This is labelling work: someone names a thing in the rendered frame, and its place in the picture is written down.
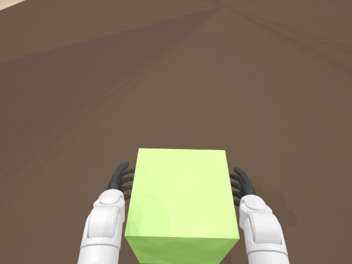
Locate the robot right forearm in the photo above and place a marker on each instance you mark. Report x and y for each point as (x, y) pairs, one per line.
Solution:
(263, 234)

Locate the left robot hand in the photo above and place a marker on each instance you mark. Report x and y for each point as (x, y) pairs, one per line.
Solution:
(117, 181)

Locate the robot left forearm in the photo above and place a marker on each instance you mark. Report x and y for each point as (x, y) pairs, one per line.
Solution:
(102, 235)

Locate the right robot hand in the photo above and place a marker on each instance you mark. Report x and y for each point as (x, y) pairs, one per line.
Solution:
(245, 185)

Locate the carton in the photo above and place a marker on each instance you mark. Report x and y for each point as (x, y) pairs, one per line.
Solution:
(181, 208)

